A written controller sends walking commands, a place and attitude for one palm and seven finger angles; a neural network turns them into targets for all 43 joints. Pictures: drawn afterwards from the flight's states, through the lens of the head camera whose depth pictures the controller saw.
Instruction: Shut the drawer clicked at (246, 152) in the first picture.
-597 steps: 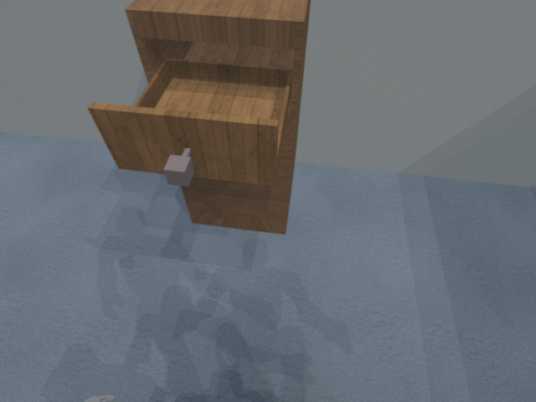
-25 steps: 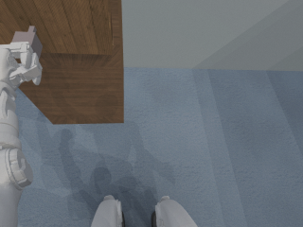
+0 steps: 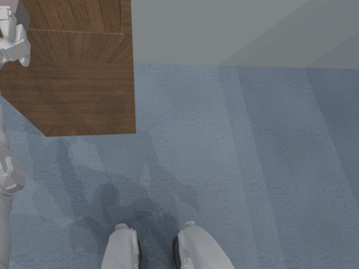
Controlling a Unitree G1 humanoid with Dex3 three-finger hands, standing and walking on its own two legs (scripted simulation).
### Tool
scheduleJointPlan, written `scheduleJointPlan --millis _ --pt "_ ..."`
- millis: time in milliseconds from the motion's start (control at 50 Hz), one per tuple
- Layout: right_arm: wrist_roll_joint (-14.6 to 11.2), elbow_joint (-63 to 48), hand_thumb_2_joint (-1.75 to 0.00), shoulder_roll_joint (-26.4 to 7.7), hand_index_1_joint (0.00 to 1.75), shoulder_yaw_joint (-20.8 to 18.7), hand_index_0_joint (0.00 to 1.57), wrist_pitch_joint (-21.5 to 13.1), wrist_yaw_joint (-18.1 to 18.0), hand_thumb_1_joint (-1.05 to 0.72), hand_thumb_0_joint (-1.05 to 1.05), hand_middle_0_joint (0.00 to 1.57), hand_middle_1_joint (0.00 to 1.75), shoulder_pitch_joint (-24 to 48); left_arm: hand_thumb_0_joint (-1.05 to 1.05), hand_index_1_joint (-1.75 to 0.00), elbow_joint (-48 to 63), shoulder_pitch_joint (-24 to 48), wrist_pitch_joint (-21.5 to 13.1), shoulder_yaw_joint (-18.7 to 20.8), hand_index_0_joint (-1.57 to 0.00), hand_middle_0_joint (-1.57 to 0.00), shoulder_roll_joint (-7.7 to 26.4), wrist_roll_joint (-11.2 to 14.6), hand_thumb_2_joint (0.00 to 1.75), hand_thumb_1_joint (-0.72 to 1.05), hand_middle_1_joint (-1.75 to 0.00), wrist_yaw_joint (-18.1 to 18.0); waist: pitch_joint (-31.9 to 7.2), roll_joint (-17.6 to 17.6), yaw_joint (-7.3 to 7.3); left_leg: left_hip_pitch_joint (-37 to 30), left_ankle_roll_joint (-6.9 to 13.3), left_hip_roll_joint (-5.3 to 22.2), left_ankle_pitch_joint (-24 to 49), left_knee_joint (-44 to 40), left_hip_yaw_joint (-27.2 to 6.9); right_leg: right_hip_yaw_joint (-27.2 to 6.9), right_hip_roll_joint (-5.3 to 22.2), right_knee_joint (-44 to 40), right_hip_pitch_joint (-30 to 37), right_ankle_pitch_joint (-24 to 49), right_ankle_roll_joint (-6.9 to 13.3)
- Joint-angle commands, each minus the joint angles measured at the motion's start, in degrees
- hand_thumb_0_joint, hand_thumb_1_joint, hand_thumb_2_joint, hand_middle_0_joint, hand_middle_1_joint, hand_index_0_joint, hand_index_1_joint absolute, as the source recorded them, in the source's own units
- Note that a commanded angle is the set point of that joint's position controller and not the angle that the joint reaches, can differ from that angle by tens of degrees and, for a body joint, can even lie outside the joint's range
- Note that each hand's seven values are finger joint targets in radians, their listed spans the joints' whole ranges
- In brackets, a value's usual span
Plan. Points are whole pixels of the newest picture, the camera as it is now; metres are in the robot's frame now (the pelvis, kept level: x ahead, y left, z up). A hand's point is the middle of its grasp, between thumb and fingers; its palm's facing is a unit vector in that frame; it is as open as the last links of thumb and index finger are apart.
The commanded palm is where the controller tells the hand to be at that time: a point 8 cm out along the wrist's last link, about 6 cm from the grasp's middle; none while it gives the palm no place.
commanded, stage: push the drawer shut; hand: left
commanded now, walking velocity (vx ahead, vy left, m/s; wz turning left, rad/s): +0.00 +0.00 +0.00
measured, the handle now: (12, 6) +0.64 +0.26 +0.08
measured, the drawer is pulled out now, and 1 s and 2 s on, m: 0.00 0.00 0.00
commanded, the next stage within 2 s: pull the fist back off the drawer in 0.24 s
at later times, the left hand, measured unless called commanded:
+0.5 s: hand (16, 41) +0.55 +0.25 +0.08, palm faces -0.01 -1.00 -0.05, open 3.3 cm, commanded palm +0.58 +0.26 +0.08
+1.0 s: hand (19, 47) +0.54 +0.24 +0.08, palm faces +0.02 -1.00 -0.04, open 3.2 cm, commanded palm +0.52 +0.27 +0.08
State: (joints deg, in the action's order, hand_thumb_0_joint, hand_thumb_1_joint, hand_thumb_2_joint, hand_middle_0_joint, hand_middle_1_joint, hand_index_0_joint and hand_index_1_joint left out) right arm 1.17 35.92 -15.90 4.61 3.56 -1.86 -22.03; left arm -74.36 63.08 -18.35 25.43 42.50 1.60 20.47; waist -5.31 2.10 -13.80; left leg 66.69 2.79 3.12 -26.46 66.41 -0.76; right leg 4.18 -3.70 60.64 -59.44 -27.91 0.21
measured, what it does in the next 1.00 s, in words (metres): stands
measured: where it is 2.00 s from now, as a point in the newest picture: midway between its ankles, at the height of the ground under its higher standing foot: outside the picture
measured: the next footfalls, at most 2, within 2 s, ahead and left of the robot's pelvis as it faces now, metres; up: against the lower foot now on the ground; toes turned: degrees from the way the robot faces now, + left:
none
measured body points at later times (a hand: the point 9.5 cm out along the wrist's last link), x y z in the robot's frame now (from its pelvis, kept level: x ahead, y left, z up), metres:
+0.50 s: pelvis -0.02 +0.00 -0.02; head +0.16 +0.05 +0.39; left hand +0.55 +0.30 +0.09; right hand -0.06 -0.26 -0.10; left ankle +0.03 +0.08 -0.65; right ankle +0.00 -0.13 -0.65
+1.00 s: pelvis +0.00 +0.01 +0.00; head +0.16 +0.04 +0.42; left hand +0.53 +0.30 +0.09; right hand -0.03 -0.25 -0.09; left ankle +0.03 +0.08 -0.65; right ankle +0.00 -0.13 -0.65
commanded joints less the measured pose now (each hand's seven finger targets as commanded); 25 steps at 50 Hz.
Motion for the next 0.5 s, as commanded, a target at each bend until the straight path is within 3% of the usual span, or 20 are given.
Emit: scheduleJointPlan --millis 0,80,180,220,260,300,340,360,420,440,480 --pt "0.18 -0.64 -0.90 -12.46 0.30 -3.93 0.20 -0.36 -0.84 -0.90 0.00 0.20 0.30 -13.47 0.00 -1.60 12.87 33.11 -3.70 2.46 -1.40 -1.40 18.92 0.95 0.90 0.90 -1.60 -0.80 -30.92 14.62 -2.58 -35.03 -0.71 0.88 23.21 -4.76 -6.56 -1.48 -0.48 -6.77 -0.78 12.94 1.16" --pt "0.08 -0.41 -0.90 -12.58 0.30 -3.37 0.20 -0.64 -1.22 -0.90 0.00 0.20 0.30 -14.20 0.00 -1.60 10.75 35.73 -2.86 1.35 -1.40 -1.40 19.17 0.57 0.90 0.90 -1.60 -0.55 -29.49 12.69 -4.29 -31.14 -0.07 1.05 19.98 -3.76 -6.33 -1.53 -0.57 -6.59 -1.45 11.51 0.76" --pt "0.17 0.29 -0.90 -12.92 0.30 -2.76 0.20 -1.77 -1.59 -0.90 0.00 0.20 0.30 -14.61 0.00 -1.60 11.40 39.65 -2.42 -0.96 -1.40 -1.40 18.66 0.46 0.90 0.90 -1.60 -0.20 -29.35 17.38 -5.07 -31.49 -0.26 1.41 16.64 -3.75 -7.15 -1.13 -0.57 -5.83 -4.97 8.93 1.11" --pt "0.07 0.50 -0.90 -12.94 0.30 -2.53 0.20 -2.47 -1.69 -0.90 0.00 0.20 0.30 -14.48 0.00 -1.60 11.14 40.52 -1.79 -2.45 -1.40 -1.40 17.00 0.77 0.90 0.90 -1.60 -0.08 -28.96 17.37 -5.74 -30.89 -0.07 1.45 14.55 -3.72 -7.23 -1.13 -0.62 -5.92 -5.88 7.91 1.00" --pt "0.08 0.51 -0.90 -13.25 0.30 -2.23 0.20 -2.91 -1.98 -0.90 0.00 0.20 0.30 -14.81 0.00 -1.60 11.36 41.16 -1.60 -1.69 -1.40 -1.40 18.94 0.48 0.90 0.90 -1.60 -0.23 -30.04 17.97 -5.74 -30.80 -0.01 1.54 14.40 -3.66 -7.29 -1.14 -0.57 -5.67 -5.71 7.80 1.01" --pt "-0.08 0.63 -0.90 -13.21 0.30 -1.98 0.20 -3.60 -2.21 -0.90 0.00 0.20 0.30 -14.59 0.00 -1.60 10.49 41.08 -0.76 -2.54 -1.40 -1.40 18.31 0.58 0.90 0.90 -1.60 -0.21 -29.59 17.35 -6.24 -28.83 0.26 1.55 12.02 -3.50 -6.97 -1.26 -0.61 -5.88 -5.67 6.67 0.80" --pt "0.03 0.75 -0.90 -13.23 0.30 -1.84 0.20 -4.18 -2.32 -0.90 0.00 0.20 0.30 -14.85 0.00 -1.60 11.51 42.06 -0.61 -2.65 -1.40 -1.40 18.45 0.65 0.90 0.90 -1.60 -0.27 -29.62 19.13 -6.11 -29.62 0.12 1.56 11.99 -4.00 -7.41 -0.96 -0.60 -5.62 -5.92 6.64 1.05" --pt "-0.05 0.69 -0.90 -13.29 0.30 -1.90 0.20 -4.21 -2.26 -0.90 0.00 0.20 0.30 -14.83 0.00 -1.60 11.10 41.56 -0.21 -3.52 -1.40 -1.40 17.20 0.34 0.90 0.90 -1.60 -0.30 -29.79 18.67 -6.12 -30.52 -0.09 1.67 11.40 -4.35 -7.79 -0.58 -0.57 -5.50 -6.78 6.31 1.02" --pt "-0.09 0.31 -0.90 -13.50 0.30 -1.63 0.20 -4.56 -2.32 -0.90 0.00 0.20 0.30 -14.64 0.00 -1.60 9.27 40.29 0.99 -1.91 -1.40 -1.40 19.16 0.25 0.90 0.90 -1.60 -0.73 -27.85 16.88 -5.81 -27.70 0.08 1.51 8.34 -4.50 -7.64 -0.67 -0.58 -5.75 -6.36 4.90 0.92" --pt "0.11 0.20 -0.90 -13.51 0.30 -1.46 0.20 -4.74 -2.30 -0.90 0.00 0.20 0.30 -14.71 0.00 -1.60 9.86 40.53 0.96 -1.32 -1.40 -1.40 19.96 0.32 0.90 0.90 -1.60 -0.74 -28.45 18.27 -5.69 -27.66 0.17 1.34 8.90 -4.41 -7.58 -0.66 -0.59 -5.50 -6.10 5.11 1.06" --pt "0.07 -0.08 -0.90 -13.42 0.30 -1.62 0.20 -4.67 -2.16 -0.90 0.00 0.20 0.30 -14.76 0.00 -1.60 9.58 40.47 1.35 -2.08 -1.40 -1.40 19.15 -0.17 0.90 0.90 -1.60 -0.67 -28.27 17.88 -5.38 -27.75 -0.06 1.30 8.04 -4.65 -7.81 -0.44 -0.52 -5.35 -6.53 4.63 1.08"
